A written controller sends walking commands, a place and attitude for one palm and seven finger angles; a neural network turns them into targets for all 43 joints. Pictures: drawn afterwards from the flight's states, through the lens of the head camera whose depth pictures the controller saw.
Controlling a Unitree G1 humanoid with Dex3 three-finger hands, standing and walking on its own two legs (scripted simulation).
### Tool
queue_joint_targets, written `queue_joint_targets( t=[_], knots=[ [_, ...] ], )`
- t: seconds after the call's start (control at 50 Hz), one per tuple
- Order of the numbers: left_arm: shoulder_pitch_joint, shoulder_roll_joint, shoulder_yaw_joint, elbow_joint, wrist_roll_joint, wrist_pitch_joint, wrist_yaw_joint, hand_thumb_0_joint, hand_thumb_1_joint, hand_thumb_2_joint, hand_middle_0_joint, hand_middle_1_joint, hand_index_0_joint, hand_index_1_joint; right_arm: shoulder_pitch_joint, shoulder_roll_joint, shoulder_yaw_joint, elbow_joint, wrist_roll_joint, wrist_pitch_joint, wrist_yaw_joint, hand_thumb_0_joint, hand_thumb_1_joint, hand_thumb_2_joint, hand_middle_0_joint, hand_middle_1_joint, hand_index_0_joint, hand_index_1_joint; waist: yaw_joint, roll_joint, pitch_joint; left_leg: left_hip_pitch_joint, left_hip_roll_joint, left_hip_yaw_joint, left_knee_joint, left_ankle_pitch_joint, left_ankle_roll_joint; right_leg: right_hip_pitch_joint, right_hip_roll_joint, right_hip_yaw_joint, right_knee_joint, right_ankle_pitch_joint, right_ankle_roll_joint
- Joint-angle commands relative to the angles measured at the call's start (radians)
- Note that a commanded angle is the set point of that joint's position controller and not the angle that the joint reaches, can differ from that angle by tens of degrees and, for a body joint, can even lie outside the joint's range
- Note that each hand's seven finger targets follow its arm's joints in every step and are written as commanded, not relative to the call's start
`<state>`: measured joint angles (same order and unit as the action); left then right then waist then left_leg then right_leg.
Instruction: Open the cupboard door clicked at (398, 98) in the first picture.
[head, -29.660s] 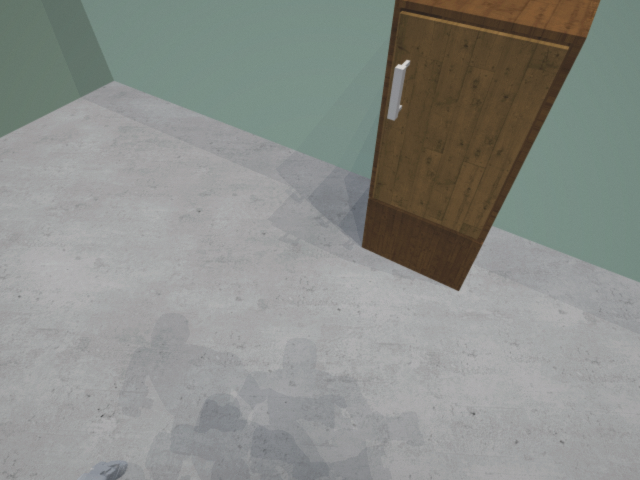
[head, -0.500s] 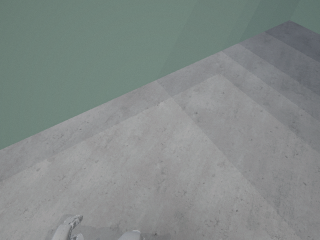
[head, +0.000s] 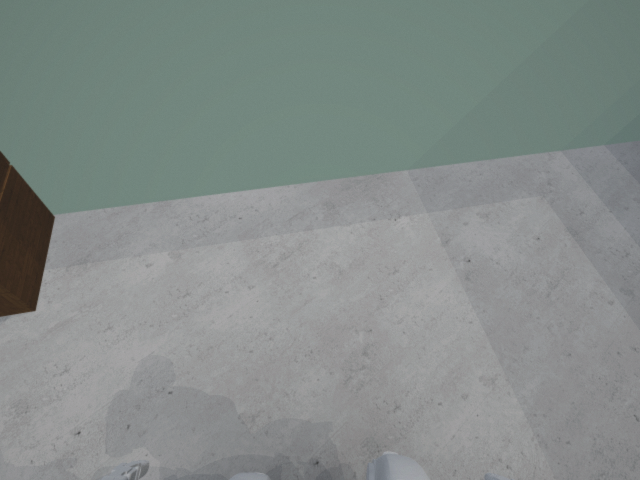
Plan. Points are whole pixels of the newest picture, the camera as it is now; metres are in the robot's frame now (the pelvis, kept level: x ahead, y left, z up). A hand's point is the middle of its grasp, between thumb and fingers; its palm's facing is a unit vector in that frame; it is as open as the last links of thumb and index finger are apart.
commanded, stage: turn to face it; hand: left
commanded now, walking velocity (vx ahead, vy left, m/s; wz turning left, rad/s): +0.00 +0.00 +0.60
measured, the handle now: out of the picture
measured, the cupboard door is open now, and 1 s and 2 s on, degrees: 46 46 46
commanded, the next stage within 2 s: take the last steps up to it in 1.64 s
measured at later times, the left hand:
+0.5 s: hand out of the picture +0.00 +0.18 -0.19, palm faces +0.34 -0.92 -0.21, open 7.4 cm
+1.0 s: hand out of the picture -0.01 +0.15 -0.15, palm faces +0.57 -0.78 -0.26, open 7.4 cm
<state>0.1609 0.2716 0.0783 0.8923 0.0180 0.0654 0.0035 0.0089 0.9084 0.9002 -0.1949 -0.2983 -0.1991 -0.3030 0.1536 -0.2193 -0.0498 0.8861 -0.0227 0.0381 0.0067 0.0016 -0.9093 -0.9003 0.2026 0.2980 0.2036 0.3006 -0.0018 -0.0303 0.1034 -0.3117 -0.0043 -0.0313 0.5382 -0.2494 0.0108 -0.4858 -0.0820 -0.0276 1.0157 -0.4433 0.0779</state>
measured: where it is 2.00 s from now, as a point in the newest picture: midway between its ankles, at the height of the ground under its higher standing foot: outside the picture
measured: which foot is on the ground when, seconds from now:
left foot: down 0.00-0.14, up 0.16-0.46, down 0.48-0.82, up 0.84-1.00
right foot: up 0.00-0.12, down 0.14-0.48, up 0.50-0.80, down 0.82-1.00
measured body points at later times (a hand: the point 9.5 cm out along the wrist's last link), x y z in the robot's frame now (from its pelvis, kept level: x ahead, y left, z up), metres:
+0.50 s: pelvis +0.00 -0.02 -0.01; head +0.05 +0.01 +0.43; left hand -0.02 +0.23 -0.17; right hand +0.20 -0.24 -0.14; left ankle -0.02 +0.08 -0.74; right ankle +0.02 -0.16 -0.73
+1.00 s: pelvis +0.03 -0.07 +0.00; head +0.08 -0.05 +0.45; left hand -0.04 +0.19 -0.13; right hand +0.25 -0.24 -0.15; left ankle -0.05 +0.03 -0.67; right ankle +0.09 -0.17 -0.74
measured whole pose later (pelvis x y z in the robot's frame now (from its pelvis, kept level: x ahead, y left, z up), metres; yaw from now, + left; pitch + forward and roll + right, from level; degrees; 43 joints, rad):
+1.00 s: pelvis +0.03 -0.07 +0.00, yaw +38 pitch +0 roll +1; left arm 0.18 0.20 0.04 0.86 0.03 0.02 0.02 0.00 0.91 0.90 -0.20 -0.30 -0.20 -0.30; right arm 0.15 -0.26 -0.09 0.92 -0.01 0.09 0.03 0.01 -0.91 -0.90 0.20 0.30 0.20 0.30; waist -0.03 0.00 0.11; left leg -0.49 0.00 0.02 1.06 -0.44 -0.07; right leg -0.23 -0.11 -0.15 0.54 -0.31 0.01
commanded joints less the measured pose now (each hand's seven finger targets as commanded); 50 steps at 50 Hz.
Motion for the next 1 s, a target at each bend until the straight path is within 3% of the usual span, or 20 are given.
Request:
queue_joint_targets(
  t=[0.0, 0.08, 0.1, 0.12, 0.14, 0.22, 0.32, 0.4, 0.42, 0.44, 0.46, 0.5, 0.58, 0.66, 0.74, 0.76, 0.8, 0.82, 0.88, 0.98],
  knots=[
    [-0.001, 0.05, 0.008, -0.098, -0.005, -0.036, 0.003, 0.0, 0.9, 0.9, -0.2, -0.3, -0.2, -0.3, -0.004, -0.231, -0.069, -0.061, -0.006, -0.013, -0.013, 0.0, -0.9, -0.9, 0.2, 0.3, 0.2, 0.3, -0.014, 0.202, -0.148, 0.071, 0.212, -0.24, -0.172, 0.223, 0.138, 0.087, 0.041, -0.008, -0.193, 0.018, -0.005],
    [0.119, 0.08, 0.019, -0.079, -0.005, -0.055, 0.01, 0.0, 0.9, 0.9, -0.2, -0.3, -0.2, -0.3, -0.056, -0.209, -0.073, -0.084, 0.004, -0.002, -0.009, 0.0, -0.9, -0.9, 0.2, 0.3, 0.2, 0.3, 0.046, 0.147, -0.158, -0.099, 0.14, -0.247, -0.058, 0.119, 0.078, 0.371, 0.054, -0.014, -0.545, 0.19, -0.023],
    [0.148, 0.148, 0.034, -0.079, 0.007, -0.068, 0.019, 0.0, 0.9, 0.9, -0.2, -0.3, -0.2, -0.3, -0.042, -0.153, -0.065, -0.096, 0.014, -0.002, -0.003, 0.0, -0.9, -0.9, 0.2, 0.3, 0.2, 0.3, 0.06, -0.07, -0.173, -0.246, 0.037, -0.156, 0.109, -0.059, 0.012, 0.496, -0.127, 0.173, -0.71, 0.138, -0.074],
    [0.142, 0.223, 0.042, -0.09, 0.017, -0.07, 0.024, 0.0, 0.9, 0.9, -0.2, -0.3, -0.2, -0.3, -0.062, -0.112, -0.058, -0.121, 0.015, -0.005, 0.003, 0.0, -0.9, -0.9, 0.2, 0.3, 0.2, 0.3, 0.073, -0.28, -0.149, -0.318, -0.08, 0.006, 0.375, -0.344, -0.052, 0.451, -0.379, 0.406, -0.785, 0.216, -0.193],
    [0.117, 0.198, 0.033, -0.095, 0.009, -0.071, 0.028, 0.0, 0.9, 0.9, -0.2, -0.3, -0.2, -0.3, -0.061, -0.14, -0.064, -0.117, 0.004, 0.001, 0.006, 0.0, -0.9, -0.9, 0.2, 0.3, 0.2, 0.3, 0.052, -0.218, -0.136, -0.291, -0.02, -0.041, 0.571, -0.348, -0.04, 0.348, -0.402, 0.364, -0.762, 0.269, -0.247],
    [0.002, 0.105, 0.007, -0.118, 0.008, -0.073, 0.032, 0.0, 0.9, 0.9, -0.2, -0.3, -0.2, -0.3, -0.04, -0.106, -0.053, -0.066, 0.01, 0.021, 0.024, 0.0, -0.9, -0.9, 0.2, 0.3, 0.2, 0.3, -0.014, -0.202, -0.114, -0.242, 0.032, 0.022, 0.629, -0.203, -0.074, 0.319, -0.237, 0.058, -0.666, 0.543, -0.195],
    [0.094, 0.15, 0.024, -0.08, 0.014, -0.075, 0.03, 0.0, 0.9, 0.9, -0.2, -0.3, -0.2, -0.3, -0.116, -0.066, -0.032, -0.081, 0.015, 0.011, 0.031, 0.0, -0.9, -0.9, 0.2, 0.3, 0.2, 0.3, 0.046, -0.165, -0.133, -0.149, 0.017, 0.112, 0.292, -0.228, -0.074, 0.421, -0.267, 0.002, -0.603, 0.676, -0.195],
    [0.09, 0.168, 0.038, -0.07, 0.002, -0.068, 0.019, 0.0, 0.9, 0.9, -0.2, -0.3, -0.2, -0.3, -0.035, -0.095, -0.033, -0.068, 0.012, -0.004, 0.025, 0.0, -0.9, -0.9, 0.2, 0.3, 0.2, 0.3, 0.005, -0.14, -0.168, 0.053, -0.001, 0.139, -0.007, -0.044, -0.048, 0.358, -0.26, -0.074, -0.463, 0.631, -0.128],
    [0.075, 0.152, 0.033, -0.075, -0.003, -0.064, 0.014, 0.0, 0.9, 0.9, -0.2, -0.3, -0.2, -0.3, 0.017, -0.134, -0.045, -0.058, 0.01, -0.01, 0.025, 0.0, -0.9, -0.9, 0.2, 0.3, 0.2, 0.3, -0.028, -0.049, -0.198, 0.19, 0.043, 0.074, -0.107, 0.101, -0.024, 0.259, -0.234, -0.114, -0.34, 0.538, -0.08],
    [0.08, 0.09, 0.024, -0.111, -0.011, -0.057, 0.006, 0.0, 0.9, 0.9, -0.2, -0.3, -0.2, -0.3, 0.085, -0.253, -0.073, -0.056, -0.002, -0.019, 0.017, 0.0, -0.9, -0.9, 0.2, 0.3, 0.2, 0.3, -0.063, 0.246, -0.246, 0.361, 0.304, -0.274, -0.13, 0.43, 0.105, -0.004, -0.1, -0.169, -0.116, 0.101, 0.002],
    [-0.003, 0.06, 0.002, -0.155, -0.003, -0.052, 0.009, 0.0, 0.9, 0.9, -0.2, -0.3, -0.2, -0.3, 0.161, -0.312, -0.087, -0.035, -0.002, -0.012, 0.006, 0.0, -0.9, -0.9, 0.2, 0.3, 0.2, 0.3, -0.104, 0.306, -0.229, 0.352, 0.448, -0.411, -0.151, 0.643, 0.238, -0.129, -0.04, -0.077, 0.039, -0.248, 0.01],
    [-0.066, 0.06, 0.01, -0.138, -0.002, -0.043, 0.017, 0.0, 0.9, 0.9, -0.2, -0.3, -0.2, -0.3, 0.138, -0.272, -0.08, -0.031, -0.004, -0.019, -0.018, 0.0, -0.9, -0.9, 0.2, 0.3, 0.2, 0.3, -0.088, 0.251, -0.209, 0.271, 0.359, -0.35, -0.15, 0.515, 0.219, -0.158, -0.039, 0.028, 0.154, -0.133, 0.0],
    [-0.005, 0.057, 0.012, -0.086, -0.003, -0.035, 0.004, 0.0, 0.9, 0.9, -0.2, -0.3, -0.2, -0.3, 0.017, -0.214, -0.056, -0.056, -0.002, -0.027, -0.023, 0.0, -0.9, -0.9, 0.2, 0.3, 0.2, 0.3, -0.016, 0.186, -0.173, 0.182, 0.238, -0.198, -0.159, 0.444, 0.148, -0.066, -0.018, 0.027, 0.071, 0.014, 0.008],
    [-0.028, 0.047, 0.006, -0.103, -0.006, -0.038, 0.002, 0.0, 0.9, 0.9, -0.2, -0.3, -0.2, -0.3, 0.019, -0.223, -0.064, -0.048, -0.006, -0.02, -0.017, 0.0, -0.9, -0.9, 0.2, 0.3, 0.2, 0.3, -0.023, 0.194, -0.167, 0.138, 0.212, -0.226, -0.154, 0.374, 0.142, 0.045, 0.029, 0.002, -0.15, 0.001, 0.002],
    [0.066, 0.06, 0.011, -0.086, -0.01, -0.049, 0.006, 0.0, 0.9, 0.9, -0.2, -0.3, -0.2, -0.3, -0.039, -0.223, -0.072, -0.065, -0.001, -0.006, -0.013, 0.0, -0.9, -0.9, 0.2, 0.3, 0.2, 0.3, 0.024, 0.199, -0.159, -0.019, 0.17, -0.269, -0.097, 0.258, 0.107, 0.286, 0.076, -0.025, -0.427, 0.129, -0.013],
    [0.113, 0.086, 0.02, -0.077, -0.007, -0.057, 0.011, 0.0, 0.9, 0.9, -0.2, -0.3, -0.2, -0.3, -0.058, -0.203, -0.07, -0.075, 0.005, -0.004, -0.01, 0.0, -0.9, -0.9, 0.2, 0.3, 0.2, 0.3, 0.053, 0.14, -0.16, -0.102, 0.126, -0.246, -0.038, 0.156, 0.068, 0.399, 0.043, -0.004, -0.569, 0.2, -0.02],
    [0.135, 0.225, 0.04, -0.088, 0.015, -0.068, 0.024, 0.0, 0.9, 0.9, -0.2, -0.3, -0.2, -0.3, -0.057, -0.117, -0.057, -0.115, 0.013, -0.006, 0.002, 0.0, -0.9, -0.9, 0.2, 0.3, 0.2, 0.3, 0.073, -0.294, -0.147, -0.314, -0.074, -0.002, 0.421, -0.371, -0.049, 0.437, -0.401, 0.407, -0.784, 0.212, -0.202],
    [0.098, 0.192, 0.034, -0.1, 0.008, -0.068, 0.032, 0.0, 0.9, 0.9, -0.2, -0.3, -0.2, -0.3, -0.038, -0.155, -0.067, -0.102, 0.005, 0.005, 0.005, 0.0, -0.9, -0.9, 0.2, 0.3, 0.2, 0.3, 0.048, -0.223, -0.144, -0.274, -0.012, -0.044, 0.595, -0.338, -0.041, 0.334, -0.415, 0.362, -0.776, 0.181, -0.246],
    [-0.023, 0.103, 0.008, -0.127, 0.004, -0.068, 0.029, 0.0, 0.9, 0.9, -0.2, -0.3, -0.2, -0.3, -0.03, -0.119, -0.059, -0.06, 0.003, 0.021, 0.021, 0.0, -0.9, -0.9, 0.2, 0.3, 0.2, 0.3, -0.016, -0.204, -0.081, -0.264, 0.035, 0.003, 0.693, -0.19, -0.066, 0.275, -0.25, 0.09, -0.706, 0.382, -0.195],
    [0.069, 0.14, 0.02, -0.091, 0.01, -0.074, 0.029, 0.0, 0.9, 0.9, -0.2, -0.3, -0.2, -0.3, -0.09, -0.07, -0.035, -0.065, 0.012, 0.015, 0.03, 0.0, -0.9, -0.9, 0.2, 0.3, 0.2, 0.3, 0.034, -0.157, -0.124, -0.169, 0.024, 0.108, 0.357, -0.211, -0.08, 0.404, -0.265, -0.021, -0.624, 0.638, -0.19]
  ],
)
